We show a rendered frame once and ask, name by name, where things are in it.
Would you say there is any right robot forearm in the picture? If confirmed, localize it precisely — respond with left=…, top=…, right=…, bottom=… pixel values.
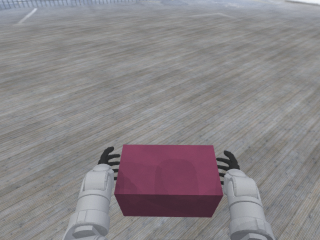
left=223, top=169, right=275, bottom=240

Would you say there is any carton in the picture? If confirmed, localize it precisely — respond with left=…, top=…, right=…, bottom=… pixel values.
left=114, top=144, right=223, bottom=218

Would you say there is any right robot hand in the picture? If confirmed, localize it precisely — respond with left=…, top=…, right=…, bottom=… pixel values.
left=216, top=150, right=240, bottom=185

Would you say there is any left robot forearm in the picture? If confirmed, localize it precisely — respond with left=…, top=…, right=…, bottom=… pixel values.
left=62, top=163, right=114, bottom=240

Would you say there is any left robot hand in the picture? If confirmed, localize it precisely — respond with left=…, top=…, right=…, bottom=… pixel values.
left=97, top=146, right=121, bottom=180

